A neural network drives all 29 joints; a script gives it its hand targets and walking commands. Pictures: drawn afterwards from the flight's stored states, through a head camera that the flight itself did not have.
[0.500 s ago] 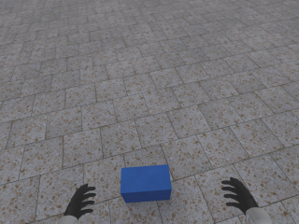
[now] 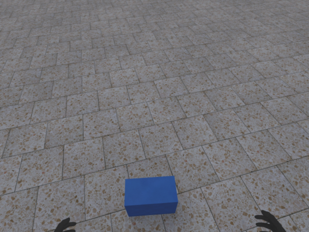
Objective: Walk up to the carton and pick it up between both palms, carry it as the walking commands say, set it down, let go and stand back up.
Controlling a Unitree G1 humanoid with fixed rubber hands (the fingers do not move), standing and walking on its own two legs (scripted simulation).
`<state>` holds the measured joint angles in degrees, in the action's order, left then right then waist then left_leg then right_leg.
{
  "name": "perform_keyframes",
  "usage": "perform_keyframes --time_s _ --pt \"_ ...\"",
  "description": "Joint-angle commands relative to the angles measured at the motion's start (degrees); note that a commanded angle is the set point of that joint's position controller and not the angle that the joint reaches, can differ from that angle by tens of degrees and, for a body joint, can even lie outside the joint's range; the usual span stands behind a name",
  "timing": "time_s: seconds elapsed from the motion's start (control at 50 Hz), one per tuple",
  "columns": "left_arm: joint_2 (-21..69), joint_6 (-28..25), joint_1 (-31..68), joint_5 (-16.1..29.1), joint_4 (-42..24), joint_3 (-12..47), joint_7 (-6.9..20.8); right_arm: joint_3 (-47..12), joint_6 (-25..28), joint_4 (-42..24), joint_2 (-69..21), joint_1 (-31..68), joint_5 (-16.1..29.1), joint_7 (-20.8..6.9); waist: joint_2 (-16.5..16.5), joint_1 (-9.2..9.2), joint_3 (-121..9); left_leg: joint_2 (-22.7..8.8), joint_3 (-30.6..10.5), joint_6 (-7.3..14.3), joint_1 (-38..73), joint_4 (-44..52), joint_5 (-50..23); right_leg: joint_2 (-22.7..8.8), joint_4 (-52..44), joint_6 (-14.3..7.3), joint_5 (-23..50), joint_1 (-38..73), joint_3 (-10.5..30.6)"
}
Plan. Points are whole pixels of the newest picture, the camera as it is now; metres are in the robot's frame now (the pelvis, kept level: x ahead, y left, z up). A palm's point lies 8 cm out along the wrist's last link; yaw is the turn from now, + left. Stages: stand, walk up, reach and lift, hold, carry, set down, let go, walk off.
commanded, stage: stand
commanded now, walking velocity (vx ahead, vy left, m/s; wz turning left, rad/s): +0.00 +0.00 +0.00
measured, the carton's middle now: (150, 196) +0.42 +0.05 -0.66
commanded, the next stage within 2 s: none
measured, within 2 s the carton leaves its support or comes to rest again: neither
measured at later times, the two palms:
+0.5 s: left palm out of the picture +0.06 +0.29 -0.11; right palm out of the picture +0.06 -0.29 -0.10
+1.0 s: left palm out of the picture +0.04 +0.30 -0.11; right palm out of the picture +0.04 -0.30 -0.10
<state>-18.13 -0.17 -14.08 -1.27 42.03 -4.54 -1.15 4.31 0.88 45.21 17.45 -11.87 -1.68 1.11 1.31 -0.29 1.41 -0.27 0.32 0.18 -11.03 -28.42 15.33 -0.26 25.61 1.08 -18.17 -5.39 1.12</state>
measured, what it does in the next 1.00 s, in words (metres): stands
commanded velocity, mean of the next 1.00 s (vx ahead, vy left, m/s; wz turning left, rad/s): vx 0.00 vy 0.00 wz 0.00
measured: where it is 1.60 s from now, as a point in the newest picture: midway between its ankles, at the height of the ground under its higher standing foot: outside the picture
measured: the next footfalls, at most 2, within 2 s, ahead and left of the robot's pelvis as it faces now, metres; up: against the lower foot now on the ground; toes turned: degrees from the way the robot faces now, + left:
none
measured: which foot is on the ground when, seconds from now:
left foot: down 0.00-1.00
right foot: down 0.00-1.00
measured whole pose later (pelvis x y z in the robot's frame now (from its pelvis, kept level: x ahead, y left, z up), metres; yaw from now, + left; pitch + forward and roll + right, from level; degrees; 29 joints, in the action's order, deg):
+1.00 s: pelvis -0.02 +0.00 +0.01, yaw +0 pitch -3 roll +0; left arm -20.3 -0.9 -12.7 -0.4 55.2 -1.0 -2.0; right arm 1.6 0.9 58.4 19.2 -10.2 -0.4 1.6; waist 0.9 -0.4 2.6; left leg 0.2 0.2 0.4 -8.8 -22.1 9.9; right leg -0.8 20.8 1.3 -13.7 -3.8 1.0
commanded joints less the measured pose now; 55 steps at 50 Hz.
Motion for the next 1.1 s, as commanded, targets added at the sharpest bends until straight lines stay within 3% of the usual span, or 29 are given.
perform_keyframes --time_s 0.0,0.6,1.08 --pt "-7.3 -0.9 0.5 0.1 -2.1 -1.3 -0.5 1.5 0.7 -2.0 8.3 1.2 0.2 0.5 -2.1 -0.05 -2.1 -4.2 -3.9 0.3 4.0 3.6 -18.0 -2.8 -3.5 0.3 13.8 -3.3 1.7" --pt "-9.2 -1.2 0.8 0.6 9.2 1.2 -1.1 -0.4 0.6 9.0 9.6 1.8 1.0 0.8 -1.5 -0.25 1.7 -5.1 -5.6 0.2 3.1 9.5 -8.8 -4.8 -8.2 -0.2 7.3 -2.9 3.3" --pt "-11.0 -1.3 1.6 1.0 11.2 2.0 -1.0 -1.3 0.6 11.3 11.2 2.7 1.4 0.7 -1.4 -0.10 1.1 -5.9 -6.0 0.3 3.9 10.5 -10.2 -5.7 -9.4 -0.6 8.2 -2.7 3.8"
